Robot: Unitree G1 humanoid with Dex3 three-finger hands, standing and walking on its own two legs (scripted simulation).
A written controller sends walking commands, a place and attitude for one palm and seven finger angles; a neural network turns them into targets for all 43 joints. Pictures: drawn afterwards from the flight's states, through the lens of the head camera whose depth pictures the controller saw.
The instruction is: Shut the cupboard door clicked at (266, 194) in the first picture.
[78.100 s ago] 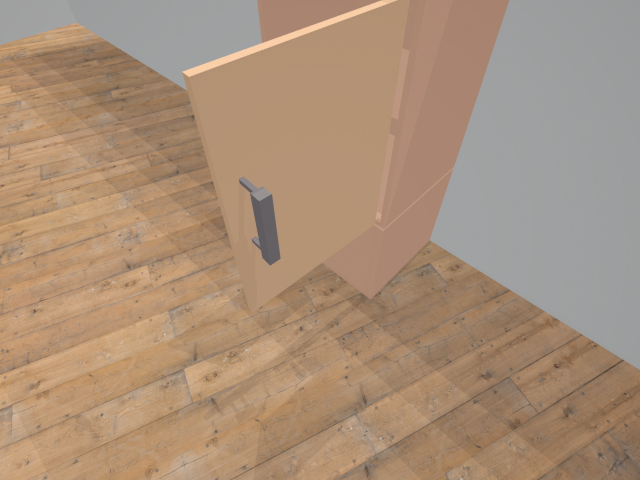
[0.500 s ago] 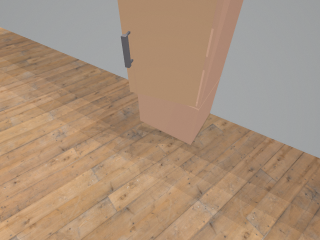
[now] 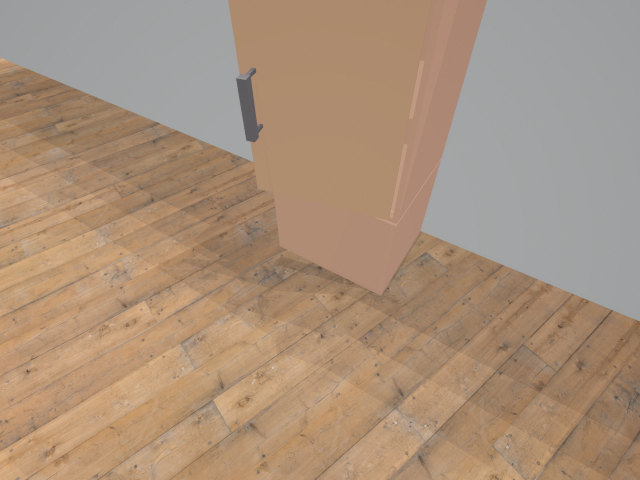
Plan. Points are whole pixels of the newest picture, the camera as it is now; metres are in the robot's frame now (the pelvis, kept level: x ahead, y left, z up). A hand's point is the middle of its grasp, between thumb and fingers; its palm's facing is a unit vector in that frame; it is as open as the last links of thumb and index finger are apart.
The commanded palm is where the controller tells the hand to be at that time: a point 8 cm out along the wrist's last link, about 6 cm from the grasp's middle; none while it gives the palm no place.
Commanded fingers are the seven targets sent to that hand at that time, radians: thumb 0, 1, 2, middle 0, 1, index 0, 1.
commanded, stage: walk to a spot facing it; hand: left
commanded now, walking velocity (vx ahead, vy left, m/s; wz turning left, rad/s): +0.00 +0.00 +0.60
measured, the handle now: (252, 105) +0.96 +0.23 -0.04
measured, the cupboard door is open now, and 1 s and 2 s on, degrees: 13 13 13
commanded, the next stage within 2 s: turn to face it in 1.70 s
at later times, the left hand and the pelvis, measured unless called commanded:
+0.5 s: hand out of the picture -0.01 +0.25 -0.19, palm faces +0.30 -0.92 -0.26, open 7.4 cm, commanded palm none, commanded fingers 0.00 0.90 0.90 -0.20 -0.30 -0.20 -0.30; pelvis -0.02 +0.03 -0.02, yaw +17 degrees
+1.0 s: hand out of the picture -0.11 +0.21 -0.20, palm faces +0.63 -0.74 -0.23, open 7.4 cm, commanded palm none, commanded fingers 0.00 0.90 0.90 -0.20 -0.30 -0.20 -0.30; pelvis -0.02 +0.01 -0.03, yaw +39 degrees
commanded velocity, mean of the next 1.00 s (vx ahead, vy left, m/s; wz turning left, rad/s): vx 0.07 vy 0.00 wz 0.60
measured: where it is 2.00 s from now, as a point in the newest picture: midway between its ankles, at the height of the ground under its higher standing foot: outside the picture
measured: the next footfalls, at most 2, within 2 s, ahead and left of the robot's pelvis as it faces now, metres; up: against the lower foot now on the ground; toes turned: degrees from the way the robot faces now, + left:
right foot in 0.64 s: +0.07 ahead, -0.11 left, +0.00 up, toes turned +23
left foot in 0.96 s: -0.05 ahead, +0.14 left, +0.00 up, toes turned +42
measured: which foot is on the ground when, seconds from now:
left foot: down 0.00-0.64, up 0.66-0.94, down 0.96-1.00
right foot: down 0.00-0.34, up 0.36-0.62, down 0.64-0.96, up 0.98-1.00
